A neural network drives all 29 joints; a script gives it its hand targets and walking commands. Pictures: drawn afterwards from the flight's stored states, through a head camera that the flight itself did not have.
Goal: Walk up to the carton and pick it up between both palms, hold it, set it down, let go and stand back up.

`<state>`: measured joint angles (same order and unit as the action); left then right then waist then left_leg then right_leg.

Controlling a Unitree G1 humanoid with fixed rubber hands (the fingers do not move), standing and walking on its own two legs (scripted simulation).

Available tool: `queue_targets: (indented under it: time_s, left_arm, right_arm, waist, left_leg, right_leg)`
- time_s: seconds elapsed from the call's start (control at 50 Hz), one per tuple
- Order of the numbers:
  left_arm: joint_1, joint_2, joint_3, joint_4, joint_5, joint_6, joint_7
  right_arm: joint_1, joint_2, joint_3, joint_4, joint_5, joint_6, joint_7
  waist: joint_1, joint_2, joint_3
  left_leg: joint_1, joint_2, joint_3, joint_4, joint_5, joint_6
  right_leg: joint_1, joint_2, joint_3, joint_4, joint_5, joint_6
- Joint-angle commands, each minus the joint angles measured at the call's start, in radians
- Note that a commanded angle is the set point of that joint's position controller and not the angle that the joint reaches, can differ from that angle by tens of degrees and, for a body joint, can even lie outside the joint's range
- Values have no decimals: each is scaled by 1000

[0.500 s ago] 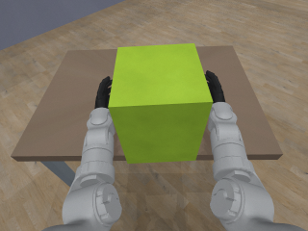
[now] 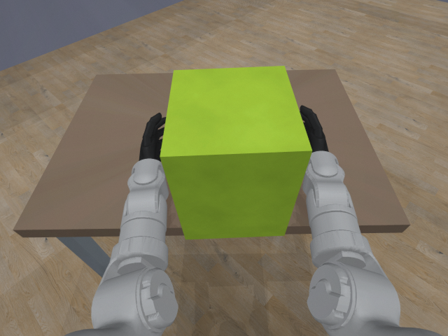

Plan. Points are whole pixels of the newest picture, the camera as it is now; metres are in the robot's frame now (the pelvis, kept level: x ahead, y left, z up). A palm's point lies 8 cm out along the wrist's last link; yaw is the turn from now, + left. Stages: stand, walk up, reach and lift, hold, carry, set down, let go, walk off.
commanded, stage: reach and lift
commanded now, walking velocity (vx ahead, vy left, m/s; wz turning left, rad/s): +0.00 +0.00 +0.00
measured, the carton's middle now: (232, 157) +0.44 +0.01 +0.08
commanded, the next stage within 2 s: none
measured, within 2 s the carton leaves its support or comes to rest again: leaves its support in 0.40 s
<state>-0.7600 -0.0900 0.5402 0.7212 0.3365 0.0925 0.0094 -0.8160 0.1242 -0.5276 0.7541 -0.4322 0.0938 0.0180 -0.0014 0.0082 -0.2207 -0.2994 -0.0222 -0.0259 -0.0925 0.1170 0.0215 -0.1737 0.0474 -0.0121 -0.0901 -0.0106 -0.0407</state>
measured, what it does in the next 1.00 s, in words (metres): stands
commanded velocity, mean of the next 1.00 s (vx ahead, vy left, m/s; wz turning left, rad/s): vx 0.00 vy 0.00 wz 0.00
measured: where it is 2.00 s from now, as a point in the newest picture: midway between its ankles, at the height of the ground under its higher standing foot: outside the picture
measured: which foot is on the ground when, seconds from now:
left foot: down 0.00-1.00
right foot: down 0.00-1.00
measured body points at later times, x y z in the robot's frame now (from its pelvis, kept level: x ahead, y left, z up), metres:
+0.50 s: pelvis +0.00 -0.01 +0.00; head +0.01 -0.01 +0.45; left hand +0.42 +0.16 +0.12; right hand +0.44 -0.14 +0.13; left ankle +0.02 +0.11 -0.75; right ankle -0.07 -0.09 -0.75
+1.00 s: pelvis -0.02 -0.01 +0.00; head -0.02 -0.01 +0.45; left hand +0.40 +0.16 +0.14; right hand +0.41 -0.14 +0.15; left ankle +0.02 +0.11 -0.75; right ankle -0.07 -0.09 -0.75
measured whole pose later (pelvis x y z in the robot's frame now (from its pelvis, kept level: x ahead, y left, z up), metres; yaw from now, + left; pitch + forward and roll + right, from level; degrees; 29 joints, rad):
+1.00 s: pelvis -0.02 -0.01 +0.00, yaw -1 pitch +10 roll +0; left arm -0.77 -0.02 0.45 0.61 0.28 0.40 0.03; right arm -0.88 0.05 -0.28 0.84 -0.18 0.28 -0.10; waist 0.00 -0.01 -0.19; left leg -0.21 0.01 -0.01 -0.09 0.13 0.00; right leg -0.10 0.08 0.01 -0.07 0.00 -0.07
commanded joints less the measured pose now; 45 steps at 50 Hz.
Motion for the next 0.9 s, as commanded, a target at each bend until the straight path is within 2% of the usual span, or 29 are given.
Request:
queue_targets:
  time_s: [0.0, 0.22, 0.34, 0.48, 0.64, 0.68, 0.76, 0.88]
  left_arm:
    - [-514, -445, -316, 9, -13, 7, -130]
    - [-658, -471, -438, -104, -88, 17, -96]
    - [-753, -483, -478, -156, -126, 38, -75]
    - [-840, -464, -460, -195, -151, 86, -58]
    - [-800, -358, -363, -173, -131, 173, -81]
    - [-784, -339, -339, -166, -120, 190, -92]
    - [-779, -323, -326, -182, -113, 208, -111]
    - [-833, -352, -397, -282, -139, 216, -108]
  right_arm:
    - [-465, 453, 318, 49, 23, -8, 112]
    - [-634, 437, 413, 5, 112, -41, 128]
    - [-762, 443, 463, -39, 178, -43, 128]
    - [-836, 454, 505, -43, 240, -1, 109]
    - [-807, 414, 500, -7, 295, 77, 61]
    - [-794, 408, 496, 0, 305, 93, 49]
    - [-784, 395, 484, -12, 309, 110, 33]
    - [-805, 398, 488, -80, 310, 113, 28]
  waist:
    - [14, -4, -469]
    - [16, 35, -639]
    - [16, 33, -699]
    - [18, -23, -685]
    - [27, -33, -500]
    - [33, -23, -459]
    - [26, -7, -422]
    - [7, 44, -532]
  left_leg:
    - [310, 19, 18, -25, 300, 47]
    - [539, 30, 19, 87, 447, 10]
    - [628, 35, 11, 139, 496, 10]
    - [570, 27, 8, 134, 416, 33]
    - [404, 8, 19, 64, 248, 64]
    - [372, 5, 24, 43, 216, 69]
    - [369, 7, 26, 27, 184, 66]
    - [481, 13, 25, 57, 220, 48]
  right_leg:
    - [220, -9, -23, 66, 507, 71]
    - [91, 5, -36, 71, 439, 45]
    - [49, 4, -35, 91, 431, 39]
    - [127, -1, -22, 143, 466, 50]
    - [302, -28, 21, 174, 524, 76]
    - [328, -36, 30, 176, 528, 81]
    - [314, -43, 35, 159, 488, 80]
    - [214, -42, 23, 123, 379, 56]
